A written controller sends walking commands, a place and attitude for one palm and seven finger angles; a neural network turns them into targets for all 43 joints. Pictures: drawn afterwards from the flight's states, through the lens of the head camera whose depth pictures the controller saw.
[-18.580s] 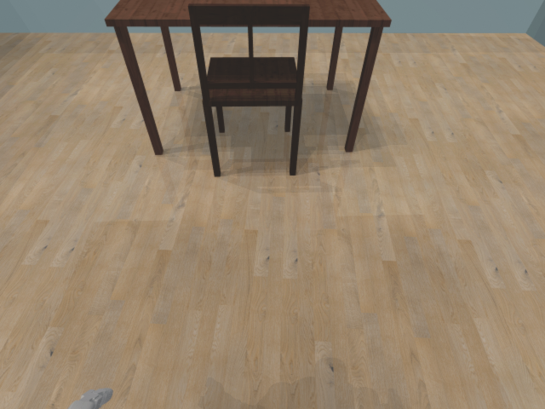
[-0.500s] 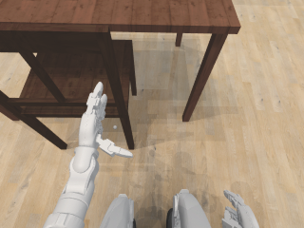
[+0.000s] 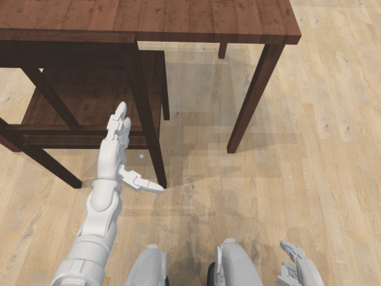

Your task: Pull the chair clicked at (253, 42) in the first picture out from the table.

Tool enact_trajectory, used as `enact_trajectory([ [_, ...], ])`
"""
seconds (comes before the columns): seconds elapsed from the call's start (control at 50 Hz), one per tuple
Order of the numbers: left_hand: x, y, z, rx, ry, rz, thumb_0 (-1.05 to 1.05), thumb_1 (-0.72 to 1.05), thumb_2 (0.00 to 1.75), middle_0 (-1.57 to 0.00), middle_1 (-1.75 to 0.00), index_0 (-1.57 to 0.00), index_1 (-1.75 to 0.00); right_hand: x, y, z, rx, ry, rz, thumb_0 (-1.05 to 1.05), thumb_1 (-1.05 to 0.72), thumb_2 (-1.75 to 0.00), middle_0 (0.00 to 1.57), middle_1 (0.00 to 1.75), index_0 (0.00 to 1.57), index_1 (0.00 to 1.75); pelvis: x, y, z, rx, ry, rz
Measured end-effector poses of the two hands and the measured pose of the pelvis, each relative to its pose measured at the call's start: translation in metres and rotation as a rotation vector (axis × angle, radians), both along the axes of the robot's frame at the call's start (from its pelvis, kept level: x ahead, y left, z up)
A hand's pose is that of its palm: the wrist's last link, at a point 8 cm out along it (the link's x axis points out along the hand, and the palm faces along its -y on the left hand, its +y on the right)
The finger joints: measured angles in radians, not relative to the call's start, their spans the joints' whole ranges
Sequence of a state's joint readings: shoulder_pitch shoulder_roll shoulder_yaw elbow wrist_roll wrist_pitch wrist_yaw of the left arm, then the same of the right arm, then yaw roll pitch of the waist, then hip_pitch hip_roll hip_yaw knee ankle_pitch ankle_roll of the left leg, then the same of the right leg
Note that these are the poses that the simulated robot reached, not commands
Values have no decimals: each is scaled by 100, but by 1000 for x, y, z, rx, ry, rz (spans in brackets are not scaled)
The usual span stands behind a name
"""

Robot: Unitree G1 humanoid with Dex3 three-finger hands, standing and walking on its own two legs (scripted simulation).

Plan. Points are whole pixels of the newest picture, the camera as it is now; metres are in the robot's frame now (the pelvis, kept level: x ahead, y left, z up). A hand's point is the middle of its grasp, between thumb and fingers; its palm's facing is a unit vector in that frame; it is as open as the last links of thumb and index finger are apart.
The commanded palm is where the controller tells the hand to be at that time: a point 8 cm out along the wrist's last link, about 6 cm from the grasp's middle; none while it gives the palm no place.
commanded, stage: push the fingers through the gap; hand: left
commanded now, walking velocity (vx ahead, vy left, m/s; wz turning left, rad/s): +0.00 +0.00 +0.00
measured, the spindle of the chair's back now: (55, 101) +0.52 +0.32 +0.00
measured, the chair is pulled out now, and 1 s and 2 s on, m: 0.00 0.00 0.00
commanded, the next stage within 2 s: hook a spindle and tug to test in 1.58 s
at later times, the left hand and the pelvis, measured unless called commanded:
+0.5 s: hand (140, 137) +0.41 +0.11 +0.02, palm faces -0.02 -1.00 -0.02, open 16.9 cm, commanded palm +0.40 +0.16 +0.02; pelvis +0.00 +0.00 +0.00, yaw +0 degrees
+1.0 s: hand (143, 118) +0.47 +0.11 +0.02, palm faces +0.03 -1.00 -0.03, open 16.9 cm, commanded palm +0.44 +0.16 +0.02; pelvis +0.00 +0.00 +0.00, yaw -1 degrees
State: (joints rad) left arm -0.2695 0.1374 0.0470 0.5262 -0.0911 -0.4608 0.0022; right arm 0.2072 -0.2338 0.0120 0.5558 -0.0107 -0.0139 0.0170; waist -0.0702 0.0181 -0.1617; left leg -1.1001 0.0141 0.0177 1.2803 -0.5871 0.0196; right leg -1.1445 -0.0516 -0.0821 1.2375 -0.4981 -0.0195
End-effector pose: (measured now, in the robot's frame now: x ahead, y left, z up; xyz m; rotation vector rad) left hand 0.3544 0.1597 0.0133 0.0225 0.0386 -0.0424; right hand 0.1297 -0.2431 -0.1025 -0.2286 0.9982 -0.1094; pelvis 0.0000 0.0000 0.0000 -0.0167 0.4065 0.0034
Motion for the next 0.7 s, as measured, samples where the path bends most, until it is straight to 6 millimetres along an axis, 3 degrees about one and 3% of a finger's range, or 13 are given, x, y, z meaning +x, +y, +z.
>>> enact_trajectory([
  [0.08,3,3,-5,-2,7,16,-1,-50,30,-6,-8,-6,-8,1,-1,-2,-3,-5,-4,1,-90,-90,20,30,20,29,-1,-1,-2,0,8,-3],
  [0.26,23,5,7,13,-47,13,-1,-50,30,-6,-8,-6,-8,-7,-2,-10,1,32,-7,1,-90,-90,20,30,20,29,-2,-2,-4,-1,17,2],
  [0.38,33,5,0,-4,2,20,-1,-50,30,-6,-8,-6,-8,-20,-5,-9,-2,55,-38,1,-90,-90,20,30,20,29,-2,-3,-3,0,23,-5],
  [0.5,38,5,8,0,-39,25,-1,-50,30,-6,-8,-6,-8,-34,-8,-8,-11,86,-53,1,-90,-90,20,30,20,29,-1,-2,-1,-1,24,-7],
  [0.7,67,-5,0,2,-20,26,-1,-50,30,-6,-8,-6,-8,-56,-12,-14,-24,146,-79,0,-90,-90,20,30,20,29,-5,-1,-6,-2,44,-9],
])
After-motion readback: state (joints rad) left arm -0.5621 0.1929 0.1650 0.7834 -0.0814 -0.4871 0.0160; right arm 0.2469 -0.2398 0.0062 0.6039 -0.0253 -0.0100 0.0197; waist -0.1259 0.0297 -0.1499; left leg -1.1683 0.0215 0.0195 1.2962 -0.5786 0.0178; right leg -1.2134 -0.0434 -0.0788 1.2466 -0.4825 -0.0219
